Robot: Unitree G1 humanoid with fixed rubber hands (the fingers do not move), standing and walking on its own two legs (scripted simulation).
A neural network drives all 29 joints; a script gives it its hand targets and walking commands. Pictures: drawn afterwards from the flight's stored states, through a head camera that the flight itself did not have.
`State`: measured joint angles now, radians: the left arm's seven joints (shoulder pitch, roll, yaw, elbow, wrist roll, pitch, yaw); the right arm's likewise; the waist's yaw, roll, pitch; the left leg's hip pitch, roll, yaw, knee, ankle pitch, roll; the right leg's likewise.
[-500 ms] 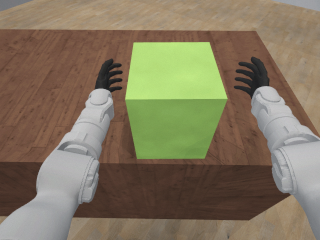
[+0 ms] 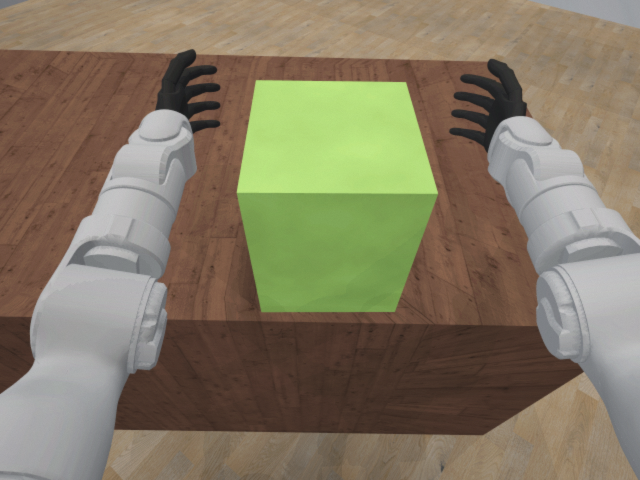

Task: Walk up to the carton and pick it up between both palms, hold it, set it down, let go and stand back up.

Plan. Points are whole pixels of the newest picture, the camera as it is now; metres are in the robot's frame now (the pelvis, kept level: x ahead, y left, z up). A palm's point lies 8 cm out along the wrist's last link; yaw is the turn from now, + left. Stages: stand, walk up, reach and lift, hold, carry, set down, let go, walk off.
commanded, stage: set down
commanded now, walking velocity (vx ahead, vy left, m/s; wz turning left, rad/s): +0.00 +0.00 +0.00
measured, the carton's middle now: (329, 203) +0.47 -0.01 +0.07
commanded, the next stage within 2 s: none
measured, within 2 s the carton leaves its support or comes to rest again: neither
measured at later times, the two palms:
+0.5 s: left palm (158, 149) +0.45 +0.19 +0.19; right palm (514, 154) +0.43 -0.21 +0.18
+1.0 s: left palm (157, 226) +0.38 +0.19 +0.14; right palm (517, 231) +0.36 -0.21 +0.13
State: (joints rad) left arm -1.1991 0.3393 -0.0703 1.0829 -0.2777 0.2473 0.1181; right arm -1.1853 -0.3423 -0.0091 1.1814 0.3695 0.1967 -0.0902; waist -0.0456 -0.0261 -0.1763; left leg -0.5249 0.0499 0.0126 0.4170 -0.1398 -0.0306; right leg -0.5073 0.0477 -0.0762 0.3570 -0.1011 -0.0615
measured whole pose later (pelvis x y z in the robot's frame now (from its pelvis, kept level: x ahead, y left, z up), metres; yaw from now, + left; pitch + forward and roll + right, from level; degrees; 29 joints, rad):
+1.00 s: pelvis +0.01 +0.01 +0.01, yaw -1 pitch -1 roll +0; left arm -0.49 0.23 0.11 0.29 -0.12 0.50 0.06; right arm -0.52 -0.28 -0.03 0.53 0.33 0.27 -0.06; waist -0.04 -0.04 -0.02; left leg -0.16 0.02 0.03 0.32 -0.15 -0.02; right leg -0.18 0.04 -0.03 0.32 -0.14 -0.04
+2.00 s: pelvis +0.05 +0.01 +0.01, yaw -2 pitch -2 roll +0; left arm 0.29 0.20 -0.03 0.10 -0.12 -0.01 0.04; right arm 0.33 -0.18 -0.02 0.16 0.19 -0.07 -0.01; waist 0.02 -0.02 0.04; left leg -0.04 0.03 0.03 0.29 -0.20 -0.01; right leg -0.06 0.05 0.00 0.26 -0.16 -0.04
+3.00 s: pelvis +0.03 +0.02 +0.01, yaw -2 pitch -4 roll +0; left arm 0.19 0.21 0.01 0.52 0.00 0.12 0.01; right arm 0.18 -0.17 -0.03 0.70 -0.01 -0.16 0.02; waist 0.01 -0.01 0.09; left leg -0.08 0.02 0.04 0.37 -0.22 -0.01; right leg -0.10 0.04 0.00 0.36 -0.20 -0.03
